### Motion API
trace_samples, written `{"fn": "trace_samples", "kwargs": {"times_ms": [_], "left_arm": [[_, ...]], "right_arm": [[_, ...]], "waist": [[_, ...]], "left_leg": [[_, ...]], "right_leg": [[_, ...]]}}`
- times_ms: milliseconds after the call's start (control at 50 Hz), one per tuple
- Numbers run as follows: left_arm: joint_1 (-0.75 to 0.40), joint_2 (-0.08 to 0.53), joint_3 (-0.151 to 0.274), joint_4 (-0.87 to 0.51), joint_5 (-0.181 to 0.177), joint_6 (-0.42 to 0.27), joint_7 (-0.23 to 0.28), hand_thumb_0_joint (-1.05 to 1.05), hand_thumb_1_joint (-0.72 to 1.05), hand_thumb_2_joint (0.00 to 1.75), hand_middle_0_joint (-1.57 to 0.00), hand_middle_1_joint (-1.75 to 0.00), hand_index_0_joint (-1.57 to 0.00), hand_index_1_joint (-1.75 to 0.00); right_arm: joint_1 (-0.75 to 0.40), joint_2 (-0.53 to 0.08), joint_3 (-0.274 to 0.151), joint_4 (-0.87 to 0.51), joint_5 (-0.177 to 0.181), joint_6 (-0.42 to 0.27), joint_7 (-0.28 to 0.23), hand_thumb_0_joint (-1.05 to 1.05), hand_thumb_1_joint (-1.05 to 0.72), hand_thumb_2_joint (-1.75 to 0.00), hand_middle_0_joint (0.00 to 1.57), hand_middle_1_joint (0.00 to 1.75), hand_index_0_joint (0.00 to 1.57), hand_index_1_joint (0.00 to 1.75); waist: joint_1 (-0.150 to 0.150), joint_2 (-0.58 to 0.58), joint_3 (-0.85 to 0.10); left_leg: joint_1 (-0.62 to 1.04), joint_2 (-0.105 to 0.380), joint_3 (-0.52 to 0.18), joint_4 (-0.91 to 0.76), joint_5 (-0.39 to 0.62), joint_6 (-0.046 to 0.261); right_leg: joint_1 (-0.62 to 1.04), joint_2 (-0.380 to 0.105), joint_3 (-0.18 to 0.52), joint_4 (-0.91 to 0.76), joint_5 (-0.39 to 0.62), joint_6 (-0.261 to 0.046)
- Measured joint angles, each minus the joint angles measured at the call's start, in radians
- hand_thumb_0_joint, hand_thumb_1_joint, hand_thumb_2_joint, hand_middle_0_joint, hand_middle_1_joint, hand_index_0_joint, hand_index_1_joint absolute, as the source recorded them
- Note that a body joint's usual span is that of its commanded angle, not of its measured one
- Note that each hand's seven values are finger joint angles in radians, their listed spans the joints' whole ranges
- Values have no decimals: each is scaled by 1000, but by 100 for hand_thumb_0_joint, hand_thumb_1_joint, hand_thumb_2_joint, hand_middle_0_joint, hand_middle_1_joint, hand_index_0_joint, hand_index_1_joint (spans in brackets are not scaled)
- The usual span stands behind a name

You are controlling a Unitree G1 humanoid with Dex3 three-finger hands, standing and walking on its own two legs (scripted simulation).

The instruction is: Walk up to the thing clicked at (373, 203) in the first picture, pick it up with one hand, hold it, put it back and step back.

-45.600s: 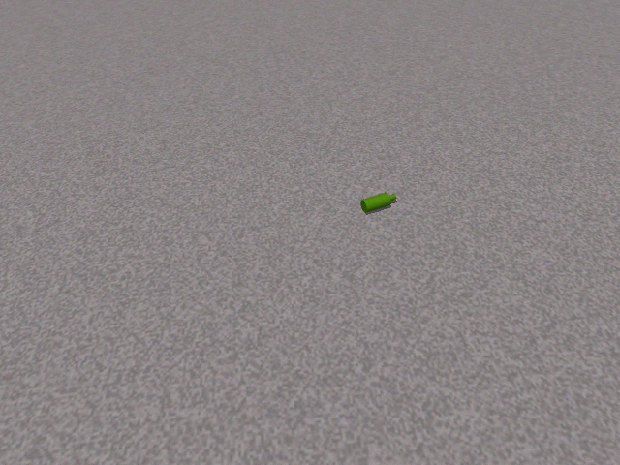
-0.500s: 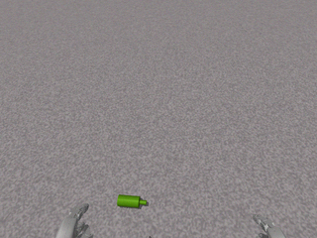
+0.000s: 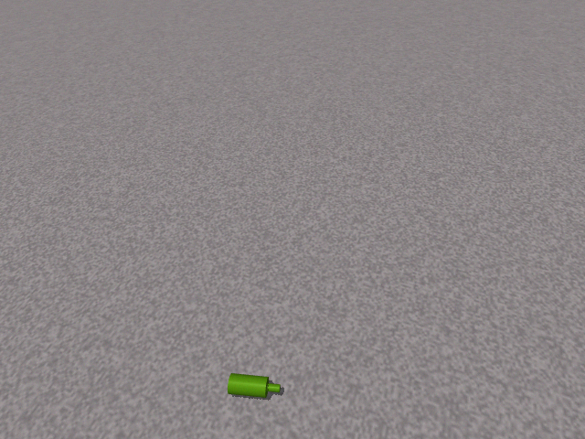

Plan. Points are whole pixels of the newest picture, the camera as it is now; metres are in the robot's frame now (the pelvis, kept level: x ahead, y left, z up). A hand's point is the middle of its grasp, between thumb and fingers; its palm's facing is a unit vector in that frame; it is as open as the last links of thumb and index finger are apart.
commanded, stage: stand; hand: left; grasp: from above
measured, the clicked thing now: (254, 385) +0.45 +0.19 -0.74
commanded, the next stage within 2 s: step back in 1.88 s
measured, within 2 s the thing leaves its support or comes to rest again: neither
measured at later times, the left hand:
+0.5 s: hand out of the picture +0.05 +0.24 -0.16, palm faces +0.02 -0.94 -0.34, open 7.4 cm
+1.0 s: hand out of the picture +0.09 +0.24 -0.15, palm faces +0.02 -0.94 -0.34, open 7.4 cm
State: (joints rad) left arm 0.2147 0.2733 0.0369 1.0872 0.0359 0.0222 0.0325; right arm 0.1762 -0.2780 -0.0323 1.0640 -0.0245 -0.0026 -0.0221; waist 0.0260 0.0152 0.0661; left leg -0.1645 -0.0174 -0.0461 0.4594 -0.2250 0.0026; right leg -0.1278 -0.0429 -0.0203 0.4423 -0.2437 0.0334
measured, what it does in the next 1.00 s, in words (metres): stands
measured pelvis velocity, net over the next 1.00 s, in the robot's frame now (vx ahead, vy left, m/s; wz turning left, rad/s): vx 0.02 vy -0.01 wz -0.01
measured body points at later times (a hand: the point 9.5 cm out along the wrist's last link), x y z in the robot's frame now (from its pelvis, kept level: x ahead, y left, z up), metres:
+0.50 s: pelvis +0.00 -0.01 +0.01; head +0.01 -0.01 +0.46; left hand +0.05 +0.28 -0.13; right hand +0.06 -0.30 -0.14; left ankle +0.02 +0.12 -0.74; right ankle +0.00 -0.14 -0.74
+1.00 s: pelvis +0.02 -0.01 +0.01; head +0.03 -0.01 +0.46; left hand +0.09 +0.28 -0.13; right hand +0.09 -0.30 -0.13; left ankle +0.02 +0.12 -0.74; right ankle +0.00 -0.14 -0.74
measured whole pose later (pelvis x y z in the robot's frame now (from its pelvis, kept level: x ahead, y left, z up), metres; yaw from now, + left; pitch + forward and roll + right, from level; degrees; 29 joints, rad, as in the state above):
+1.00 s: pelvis +0.02 -0.01 +0.01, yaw +0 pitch -3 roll +0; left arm 0.09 0.31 0.04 1.15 0.02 0.00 0.02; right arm 0.11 -0.33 -0.01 1.13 -0.01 -0.01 -0.02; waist 0.01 0.01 0.07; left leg -0.10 0.00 -0.05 0.35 -0.19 -0.01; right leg -0.07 -0.03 -0.02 0.33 -0.21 0.02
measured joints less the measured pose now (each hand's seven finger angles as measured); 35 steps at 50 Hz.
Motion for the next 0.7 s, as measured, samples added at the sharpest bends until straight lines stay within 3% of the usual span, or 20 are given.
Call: {"fn": "trace_samples", "kwargs": {"times_ms": [700], "left_arm": [[-100,31,-4,75,-10,-18,-14,1,90,90,-20,-30,-20,-30]], "right_arm": [[-46,-38,18,74,9,1,9,1,-91,-89,20,30,21,30]], "waist": [[-19,-1,7]], "left_leg": [[44,19,-5,-96,37,-15]], "right_leg": [[47,18,-6,-102,41,-14]]}}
